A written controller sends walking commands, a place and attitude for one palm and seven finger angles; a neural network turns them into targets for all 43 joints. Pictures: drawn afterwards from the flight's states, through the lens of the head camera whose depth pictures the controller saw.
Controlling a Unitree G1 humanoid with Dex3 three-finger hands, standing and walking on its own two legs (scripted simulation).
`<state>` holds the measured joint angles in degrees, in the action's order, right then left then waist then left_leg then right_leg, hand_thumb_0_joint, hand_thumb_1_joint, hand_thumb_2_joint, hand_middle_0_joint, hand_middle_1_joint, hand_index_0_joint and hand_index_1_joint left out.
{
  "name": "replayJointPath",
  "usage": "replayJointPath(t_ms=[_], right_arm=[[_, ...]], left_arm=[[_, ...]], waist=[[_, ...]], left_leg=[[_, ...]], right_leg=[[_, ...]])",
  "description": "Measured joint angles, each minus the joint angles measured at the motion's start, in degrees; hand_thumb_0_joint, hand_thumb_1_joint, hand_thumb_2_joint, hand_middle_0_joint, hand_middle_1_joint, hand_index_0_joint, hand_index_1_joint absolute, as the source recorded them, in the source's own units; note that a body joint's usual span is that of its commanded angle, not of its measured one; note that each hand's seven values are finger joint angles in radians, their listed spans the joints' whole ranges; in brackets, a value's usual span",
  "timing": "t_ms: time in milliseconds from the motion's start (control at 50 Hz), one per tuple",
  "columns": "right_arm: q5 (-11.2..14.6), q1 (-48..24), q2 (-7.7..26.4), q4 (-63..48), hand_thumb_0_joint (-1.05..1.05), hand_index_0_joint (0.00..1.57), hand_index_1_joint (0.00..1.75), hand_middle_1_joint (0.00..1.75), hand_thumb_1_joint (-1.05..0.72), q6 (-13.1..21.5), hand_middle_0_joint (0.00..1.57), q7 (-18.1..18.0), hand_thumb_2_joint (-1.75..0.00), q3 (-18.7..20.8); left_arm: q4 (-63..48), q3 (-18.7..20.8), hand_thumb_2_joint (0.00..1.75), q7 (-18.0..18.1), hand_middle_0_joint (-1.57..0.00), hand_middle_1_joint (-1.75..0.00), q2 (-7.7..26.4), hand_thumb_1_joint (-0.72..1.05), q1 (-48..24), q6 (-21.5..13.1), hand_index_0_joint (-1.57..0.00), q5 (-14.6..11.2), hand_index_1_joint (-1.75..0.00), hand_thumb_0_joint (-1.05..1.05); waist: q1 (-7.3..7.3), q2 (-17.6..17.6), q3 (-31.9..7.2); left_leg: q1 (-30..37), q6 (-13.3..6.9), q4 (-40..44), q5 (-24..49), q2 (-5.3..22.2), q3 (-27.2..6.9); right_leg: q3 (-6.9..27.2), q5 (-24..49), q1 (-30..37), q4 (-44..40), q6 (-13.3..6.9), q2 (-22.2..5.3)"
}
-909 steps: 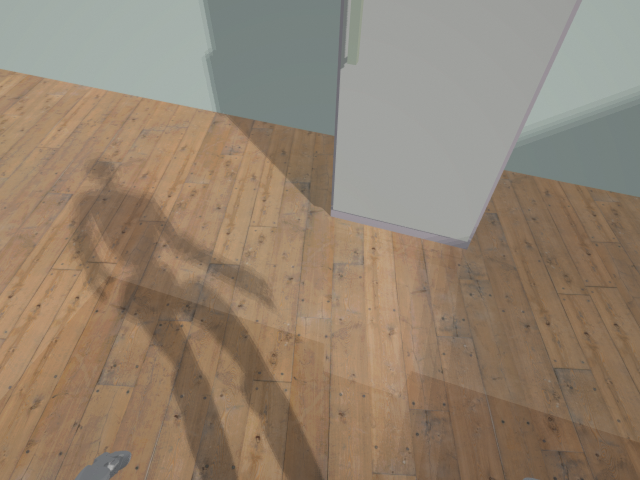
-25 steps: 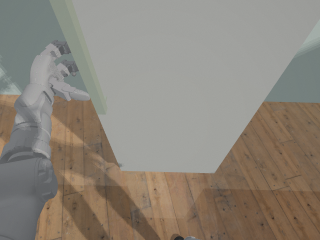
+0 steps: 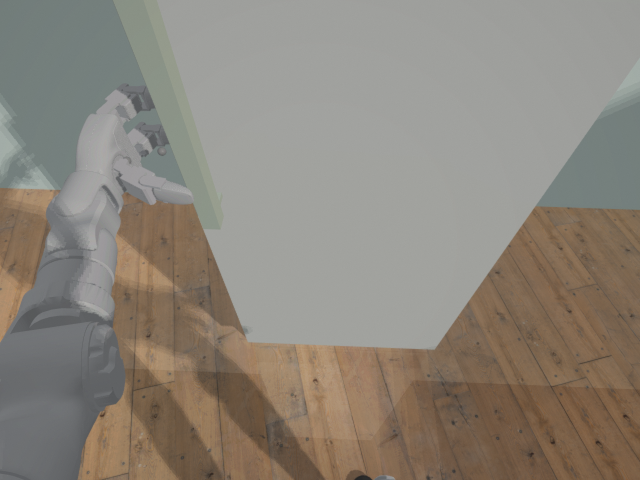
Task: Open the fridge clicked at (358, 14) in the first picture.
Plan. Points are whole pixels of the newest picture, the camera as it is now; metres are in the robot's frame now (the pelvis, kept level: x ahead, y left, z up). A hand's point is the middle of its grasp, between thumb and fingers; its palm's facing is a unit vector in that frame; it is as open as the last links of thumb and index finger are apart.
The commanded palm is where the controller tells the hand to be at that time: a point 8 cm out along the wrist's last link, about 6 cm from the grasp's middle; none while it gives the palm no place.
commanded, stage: move the hooked fingers beside the handle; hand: left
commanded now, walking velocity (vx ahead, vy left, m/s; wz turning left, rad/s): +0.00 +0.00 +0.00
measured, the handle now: (185, 117) +0.51 +0.16 +0.17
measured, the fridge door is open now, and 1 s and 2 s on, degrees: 0 0 0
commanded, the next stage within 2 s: none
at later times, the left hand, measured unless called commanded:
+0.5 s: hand (165, 153) +0.47 +0.19 +0.15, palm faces -0.05 -1.00 -0.02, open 13.9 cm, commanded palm +0.44 +0.23 +0.15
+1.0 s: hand (142, 163) +0.45 +0.21 +0.15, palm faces -0.04 -1.00 -0.01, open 14.0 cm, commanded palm +0.42 +0.26 +0.15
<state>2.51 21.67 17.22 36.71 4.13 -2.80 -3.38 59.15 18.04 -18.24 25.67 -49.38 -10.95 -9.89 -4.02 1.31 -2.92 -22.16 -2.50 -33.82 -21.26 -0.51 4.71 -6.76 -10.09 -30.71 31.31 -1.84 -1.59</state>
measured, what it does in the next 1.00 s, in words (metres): stands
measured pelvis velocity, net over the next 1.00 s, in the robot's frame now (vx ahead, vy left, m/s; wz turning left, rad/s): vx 0.00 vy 0.00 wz -0.01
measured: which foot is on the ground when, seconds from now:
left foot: down 0.00-1.00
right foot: down 0.00-1.00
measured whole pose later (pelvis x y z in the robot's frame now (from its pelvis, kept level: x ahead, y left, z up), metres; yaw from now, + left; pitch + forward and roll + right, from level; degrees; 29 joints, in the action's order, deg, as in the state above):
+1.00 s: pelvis +0.00 +0.00 +0.00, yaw -1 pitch +8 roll +0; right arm 3.1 20.1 17.7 35.0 2.5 -3.1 -3.4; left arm 52.4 20.2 -21.5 27.2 -42.5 -7.8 -11.3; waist -3.2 1.3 -2.8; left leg -19.4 -2.1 -32.5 -21.3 0.0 4.9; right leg -6.4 -10.3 -28.4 30.5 -2.1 -0.9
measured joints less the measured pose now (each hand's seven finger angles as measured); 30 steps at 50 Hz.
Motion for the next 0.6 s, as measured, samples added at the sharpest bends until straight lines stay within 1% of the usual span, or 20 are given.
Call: replayJointPath(t_ms=[180, 240, 400, 500, 600], right_arm=[[-0.2, -1.0, -0.1, 0.4, 0.0, 0.21, 0.3, 0.3, -0.9, 0.6, 0.2, 0.2, -0.9, 0.1], [-0.4, -1.2, -0.2, 0.6, 0.0, 0.21, 0.3, 0.3, -0.9, 0.5, 0.2, 0.4, -0.9, 0.1], [-0.3, -0.9, -0.4, 0.3, 0.0, 0.21, 0.3, 0.3, -0.9, -0.1, 0.2, 0.8, -0.9, 0.1], [-0.3, -0.9, -0.5, 0.0, 0.0, 0.21, 0.3, 0.3, -0.9, -0.5, 0.2, 0.9, -0.9, -0.1], [-0.2, -1.2, -0.5, -0.6, 0.0, 0.21, 0.3, 0.3, -0.9, -0.9, 0.2, 0.6, -0.9, -0.3]], left_arm=[[0.7, -2.4, 0.3, 1.0, -0.35, -1.25, -1.2, -0.5, -2.1, 0.2, -0.35, -0.4, -1.25, -0.01], [0.6, -2.5, 0.3, 1.0, -0.36, -1.26, -1.4, -0.5, -2.2, 0.3, -0.35, -0.3, -1.26, -0.01], [-1.0, -2.4, 0.3, 1.1, -0.34, -1.25, -1.5, -0.5, -0.3, 0.5, -0.33, -0.4, -1.25, -0.01], [-2.3, -2.1, 0.3, 0.6, -0.32, -1.23, -1.6, -0.5, 1.2, 0.9, -0.31, -0.1, -1.23, -0.01], [-3.0, -0.1, 0.3, 0.0, -0.31, -1.22, -1.5, -0.5, 2.5, 1.1, -0.31, -0.1, -1.22, -0.01]], waist=[[0.95, 0.0, -0.1], [1.1, 0.0, -0.3], [1.04, 0.3, -0.7], [0.85, 0.3, -0.6], [0.42, 0.1, -0.3]], left_leg=[[-0.9, 0.0, -0.7, -0.3, -0.4, -1.2], [-1.1, 0.1, -0.8, -0.4, -0.4, -1.4], [-0.4, 0.1, -0.7, -0.7, -0.2, -1.1], [0.3, 0.2, -0.3, -0.6, -0.1, -0.8], [1.1, 0.2, 0.1, -0.6, 0.2, -0.1]], right_leg=[[-1.1, -0.7, -0.4, 0.7, 0.1, -0.6], [-1.2, -0.9, -0.6, 0.9, 0.1, -0.7], [-1.0, -1.2, -0.1, 1.0, 0.0, -0.4], [-0.6, -1.1, 0.4, 0.7, 0.0, -0.1], [0.0, -0.9, 0.8, 0.4, -0.1, 0.3]])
